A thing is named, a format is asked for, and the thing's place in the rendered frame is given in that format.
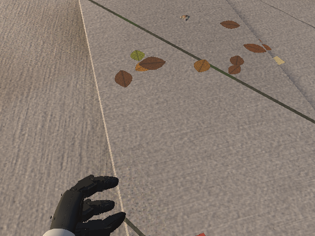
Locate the robot left hand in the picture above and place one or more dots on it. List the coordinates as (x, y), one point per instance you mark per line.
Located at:
(72, 211)

